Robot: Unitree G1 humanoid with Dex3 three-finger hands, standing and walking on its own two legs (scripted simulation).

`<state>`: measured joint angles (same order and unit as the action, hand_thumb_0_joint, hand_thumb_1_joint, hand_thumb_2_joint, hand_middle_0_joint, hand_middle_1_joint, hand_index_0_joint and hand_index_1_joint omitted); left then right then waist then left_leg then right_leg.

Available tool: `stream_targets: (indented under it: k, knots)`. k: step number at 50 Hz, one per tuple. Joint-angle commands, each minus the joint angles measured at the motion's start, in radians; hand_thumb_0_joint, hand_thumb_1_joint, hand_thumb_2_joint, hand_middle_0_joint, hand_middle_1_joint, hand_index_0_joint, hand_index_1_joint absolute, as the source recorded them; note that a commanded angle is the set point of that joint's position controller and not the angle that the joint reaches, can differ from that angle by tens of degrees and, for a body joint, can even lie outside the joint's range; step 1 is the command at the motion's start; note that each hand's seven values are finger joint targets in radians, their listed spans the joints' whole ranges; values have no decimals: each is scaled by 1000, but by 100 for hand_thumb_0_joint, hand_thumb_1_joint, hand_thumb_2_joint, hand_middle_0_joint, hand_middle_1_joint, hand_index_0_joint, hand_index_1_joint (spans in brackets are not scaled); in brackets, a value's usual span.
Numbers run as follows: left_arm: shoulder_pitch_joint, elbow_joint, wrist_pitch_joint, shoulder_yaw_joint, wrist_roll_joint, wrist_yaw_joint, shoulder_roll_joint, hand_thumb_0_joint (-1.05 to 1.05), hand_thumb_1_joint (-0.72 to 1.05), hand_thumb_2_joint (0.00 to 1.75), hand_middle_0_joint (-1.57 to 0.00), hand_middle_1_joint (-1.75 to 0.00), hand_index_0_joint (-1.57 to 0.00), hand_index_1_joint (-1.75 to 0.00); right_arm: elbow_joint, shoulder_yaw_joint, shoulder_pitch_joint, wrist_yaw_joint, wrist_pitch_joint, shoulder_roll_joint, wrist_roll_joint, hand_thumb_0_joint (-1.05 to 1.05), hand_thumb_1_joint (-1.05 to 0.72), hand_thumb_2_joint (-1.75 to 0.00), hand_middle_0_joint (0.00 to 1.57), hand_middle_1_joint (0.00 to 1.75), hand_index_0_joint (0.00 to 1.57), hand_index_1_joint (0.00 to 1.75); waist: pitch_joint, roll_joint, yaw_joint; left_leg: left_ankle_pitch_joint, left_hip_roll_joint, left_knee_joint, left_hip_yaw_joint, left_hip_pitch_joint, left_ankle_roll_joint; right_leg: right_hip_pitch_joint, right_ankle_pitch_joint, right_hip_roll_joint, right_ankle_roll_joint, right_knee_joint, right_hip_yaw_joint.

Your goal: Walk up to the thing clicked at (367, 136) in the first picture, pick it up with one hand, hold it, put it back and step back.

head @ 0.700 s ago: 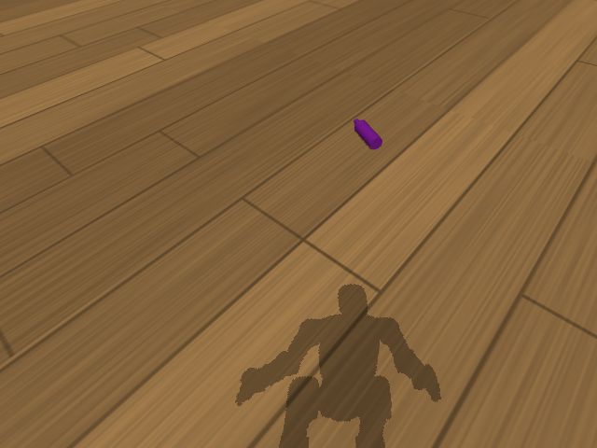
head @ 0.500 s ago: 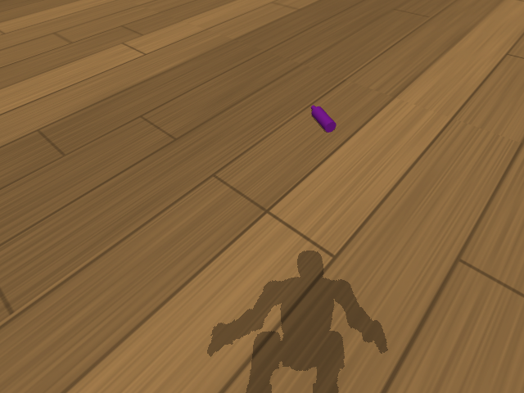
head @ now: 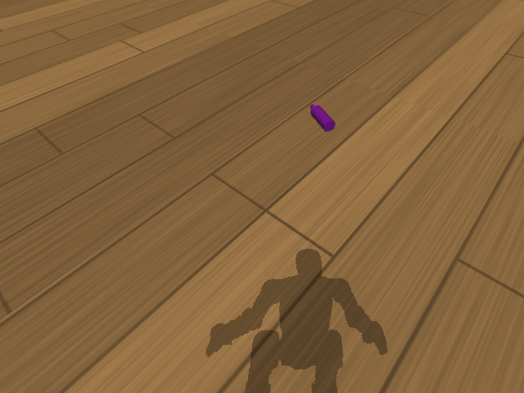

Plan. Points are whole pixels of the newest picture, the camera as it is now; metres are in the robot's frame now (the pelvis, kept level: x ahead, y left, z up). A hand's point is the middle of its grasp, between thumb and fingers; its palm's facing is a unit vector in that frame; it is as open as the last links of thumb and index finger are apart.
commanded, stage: stand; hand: left
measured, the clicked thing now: (320, 115) +1.84 -0.32 -0.74
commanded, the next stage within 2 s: walk up in 0.42 s
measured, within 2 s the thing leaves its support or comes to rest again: neither
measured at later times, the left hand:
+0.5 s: hand out of the picture +0.07 +0.26 -0.15, palm faces -0.08 -0.94 -0.33, open 7.4 cm
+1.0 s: hand (195, 303) +0.32 +0.17 -0.13, palm faces -0.33 -0.83 -0.45, open 7.3 cm
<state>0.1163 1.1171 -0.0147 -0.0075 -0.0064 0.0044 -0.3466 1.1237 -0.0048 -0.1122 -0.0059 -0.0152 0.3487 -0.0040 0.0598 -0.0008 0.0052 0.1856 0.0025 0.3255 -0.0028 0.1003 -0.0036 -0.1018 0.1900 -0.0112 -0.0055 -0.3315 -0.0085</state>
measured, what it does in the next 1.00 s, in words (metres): walks ahead, turning right: right foot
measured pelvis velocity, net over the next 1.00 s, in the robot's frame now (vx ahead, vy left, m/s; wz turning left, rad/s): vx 0.18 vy -0.08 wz -0.44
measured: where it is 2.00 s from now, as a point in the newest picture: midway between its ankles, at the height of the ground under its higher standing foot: (309, 266)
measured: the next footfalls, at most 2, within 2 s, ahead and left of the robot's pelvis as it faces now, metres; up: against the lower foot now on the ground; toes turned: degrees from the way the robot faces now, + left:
right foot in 0.76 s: +0.16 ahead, -0.22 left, +0.00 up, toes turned -27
left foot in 1.22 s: +0.56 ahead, -0.02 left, +0.00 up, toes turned -28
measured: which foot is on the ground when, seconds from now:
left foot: down 0.00-0.80, up 0.82-1.00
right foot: down 0.00-0.50, up 0.52-0.74, down 0.76-1.00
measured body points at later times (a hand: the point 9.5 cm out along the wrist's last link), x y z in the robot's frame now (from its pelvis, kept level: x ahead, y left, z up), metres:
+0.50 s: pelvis +0.01 +0.00 +0.00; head +0.02 -0.01 +0.45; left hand +0.08 +0.30 -0.13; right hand +0.09 -0.31 -0.13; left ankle -0.01 +0.12 -0.74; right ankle -0.01 -0.12 -0.75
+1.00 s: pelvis +0.18 -0.08 -0.02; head +0.16 -0.12 +0.43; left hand +0.33 +0.21 -0.10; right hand +0.20 -0.42 -0.13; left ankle +0.31 +0.03 -0.69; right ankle +0.12 -0.20 -0.75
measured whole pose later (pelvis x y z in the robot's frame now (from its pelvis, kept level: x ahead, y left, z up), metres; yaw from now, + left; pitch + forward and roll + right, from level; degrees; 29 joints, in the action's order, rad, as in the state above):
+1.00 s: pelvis +0.18 -0.08 -0.02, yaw -25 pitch -4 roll -1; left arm 0.35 0.93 -0.09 0.04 0.01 0.02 -0.38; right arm 0.82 0.06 -0.12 -0.13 -0.02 0.45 -0.03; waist 0.06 0.13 0.04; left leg 0.33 0.11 1.04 -0.03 0.55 0.01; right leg -0.17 0.31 -0.01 0.00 -0.54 -0.02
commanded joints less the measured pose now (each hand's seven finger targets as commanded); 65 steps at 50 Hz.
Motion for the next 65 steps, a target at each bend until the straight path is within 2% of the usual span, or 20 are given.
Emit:
stream_targets:
  k: [1,20,21,22,24,25,27,33,37,38,39,41,42,46,55,59,61,62,63,65]
  knots:
    - [-45,-62,-16,46,-1,-14,-212,0,90,90,-20,-30,-20,-30,-64,38,41,18,-20,212,-3,0,-90,-90,20,30,20,30,-84,11,-1,-163,123,-43,-98,-4,29,20,-161,-121,33,40,94]
    - [-38,-59,-20,45,0,-15,-213,0,90,90,-20,-30,-20,-30,-63,37,33,17,-18,209,-4,0,-90,-90,20,30,20,30,-85,-3,-3,-174,123,-40,-96,-14,27,21,-175,-122,30,50,93]
    - [57,-149,-18,128,-23,31,-334,0,90,90,-20,-30,-20,-30,-198,140,74,-28,-47,351,-40,0,-90,-90,20,30,20,30,-114,64,-10,378,101,155,-16,-115,76,-192,298,-112,94,-2,275]
    - [14,-163,-16,123,-26,47,-320,0,90,90,-20,-30,-20,-30,-188,143,39,-44,-47,330,-47,0,-90,-90,20,30,20,30,-52,33,-42,518,93,157,-43,-148,100,-394,460,-125,90,30,325]
    - [-182,-236,-17,124,-31,59,-269,0,90,90,-20,-30,-20,-30,-176,158,-112,-56,-47,335,-37,0,-90,-90,20,30,20,30,4,81,-167,629,197,-15,-142,-366,155,-741,392,-48,15,-82,173]
    - [-265,-272,-24,117,-20,59,-222,0,90,90,-20,-30,-20,-30,-171,174,-165,-51,-50,358,-32,0,-90,-90,20,30,20,30,-11,285,-212,631,411,-193,-348,-359,223,-816,284,3,28,-440,22]
    - [-173,-274,-31,123,-25,61,-273,0,90,90,-20,-30,-20,-30,-255,180,-15,-49,-58,362,-37,0,-90,-90,20,30,20,30,-29,113,-110,427,522,-227,-358,-224,241,-683,279,-117,23,-565,26]
    - [49,-220,-17,138,4,107,-269,0,90,90,-20,-30,-20,-30,-329,168,126,-68,-67,322,-41,0,-90,-90,20,30,20,30,-31,146,13,349,277,-98,98,-53,137,-364,85,-140,0,-410,-65]
    - [185,-201,-33,160,-10,89,-286,0,90,90,-20,-30,-20,-30,-352,160,129,-76,-42,323,-32,0,-90,-90,20,30,20,30,-15,38,89,343,220,182,223,263,118,-9,2,-61,25,-327,-179]
    - [329,-164,-43,179,-12,69,-332,0,90,90,-20,-30,-20,-30,-364,147,135,-75,-38,290,-37,0,-90,-90,20,30,20,30,-66,-107,158,186,146,483,262,383,97,160,95,-13,53,-303,-139]
    - [461,-148,-51,208,-18,43,-413,0,90,90,-20,-30,-20,-30,-399,121,120,-82,-38,225,-35,0,-90,-90,20,30,20,30,-78,-354,215,355,32,822,244,599,53,282,363,-113,125,-129,147]
    - [362,-211,-59,203,5,24,-489,0,90,90,-20,-30,-20,-30,-450,119,148,-97,-42,275,-25,0,-90,-90,20,30,20,30,-54,-272,148,402,19,952,-67,722,-2,188,730,-392,271,228,876]
    - [277,-233,-65,193,14,14,-481,0,90,90,-20,-30,-20,-30,-442,125,171,-97,-53,310,-26,0,-90,-90,20,30,20,30,-15,-174,107,339,88,961,-115,742,5,142,710,-420,301,240,865]
    - [145,-277,-101,157,25,-19,-399,0,90,90,-20,-30,-20,-30,-391,121,26,-98,-41,303,-15,0,-90,-90,20,30,20,30,1,-85,-14,161,159,786,-119,565,19,-36,276,-267,182,102,405]
    - [127,-305,-130,148,4,-20,-413,0,90,90,-20,-30,-20,-30,-452,148,69,-150,-8,278,-25,0,-90,-90,20,30,20,30,37,-89,-33,-147,151,404,-28,325,-20,-305,192,-155,160,108,166]
    - [90,-301,-113,146,-3,-33,-414,0,90,90,-20,-30,-20,-30,-405,175,-105,-140,-16,281,-33,0,-90,-90,20,30,20,30,-82,-103,-128,-55,105,305,26,90,8,-244,-110,-195,144,-146,167]
    - [182,-295,-102,103,-9,-40,-282,0,90,90,-20,-30,-20,-30,-326,222,-374,-106,-33,378,-53,0,-90,-90,20,30,20,30,-205,234,-235,248,152,179,-129,-251,47,-458,22,-50,70,-728,74]
    - [233,-295,-98,66,1,-42,-194,0,90,90,-20,-30,-20,-30,-339,230,-375,-86,-42,438,-53,0,-90,-90,20,30,20,30,-177,449,-216,436,343,35,-424,-276,39,-655,359,78,54,-950,58]
    - [312,-280,-94,68,26,-61,-239,0,90,90,-20,-30,-20,-30,-371,234,-220,-79,-50,489,-19,0,-90,-90,20,30,20,30,-184,449,-106,518,430,-155,-701,-229,115,-701,325,59,91,-1051,92]
    - [226,-244,-95,80,22,-49,-327,0,90,90,-20,-30,-20,-30,-408,219,-86,-74,-42,392,-9,0,-90,-90,20,30,20,30,-96,238,-80,486,378,-166,-494,11,101,-602,144,-62,84,-1000,113]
